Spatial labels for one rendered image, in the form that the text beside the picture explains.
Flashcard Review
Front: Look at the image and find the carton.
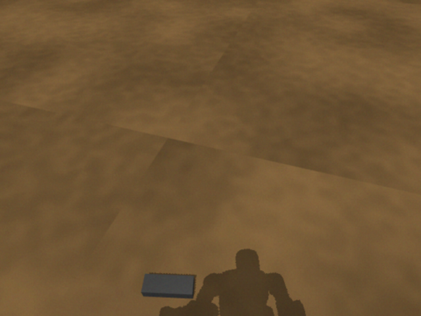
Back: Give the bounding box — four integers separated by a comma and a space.
141, 274, 195, 299

